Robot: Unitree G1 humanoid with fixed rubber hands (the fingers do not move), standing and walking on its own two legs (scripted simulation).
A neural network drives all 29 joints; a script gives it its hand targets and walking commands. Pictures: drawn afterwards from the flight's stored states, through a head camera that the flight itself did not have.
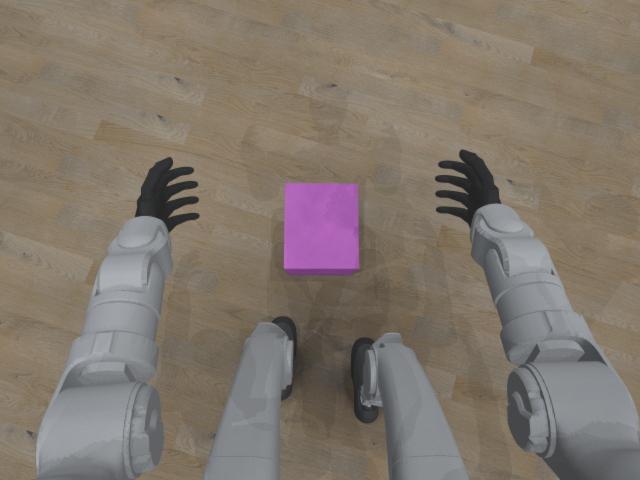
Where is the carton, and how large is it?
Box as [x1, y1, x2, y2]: [284, 183, 358, 274]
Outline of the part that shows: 285,183 284,269 288,274 350,274 358,268 357,184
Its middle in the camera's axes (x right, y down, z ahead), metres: +0.00 -0.01 +0.96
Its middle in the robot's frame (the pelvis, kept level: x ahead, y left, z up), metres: +0.48 +0.01 -0.57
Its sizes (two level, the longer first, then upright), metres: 0.195 0.166 0.190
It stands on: the floor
